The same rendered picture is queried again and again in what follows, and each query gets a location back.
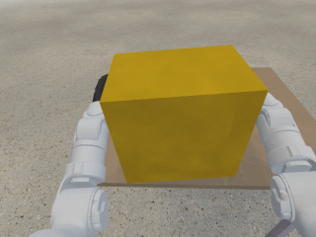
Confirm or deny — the robot left upper arm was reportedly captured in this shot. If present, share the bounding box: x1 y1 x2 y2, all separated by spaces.
29 187 110 237

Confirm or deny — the right robot forearm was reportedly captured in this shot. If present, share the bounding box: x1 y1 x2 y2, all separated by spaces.
256 92 316 175

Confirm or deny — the left robot hand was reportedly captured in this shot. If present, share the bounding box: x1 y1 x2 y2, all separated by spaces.
93 74 109 103

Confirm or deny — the left robot forearm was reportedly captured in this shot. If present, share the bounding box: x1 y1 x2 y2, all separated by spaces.
50 101 109 226

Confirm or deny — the table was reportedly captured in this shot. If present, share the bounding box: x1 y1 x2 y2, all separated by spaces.
97 67 316 237

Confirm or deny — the robot right upper arm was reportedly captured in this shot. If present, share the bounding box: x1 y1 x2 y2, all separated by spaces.
270 171 316 237

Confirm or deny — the carton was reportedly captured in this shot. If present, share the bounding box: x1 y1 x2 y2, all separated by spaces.
100 44 269 184

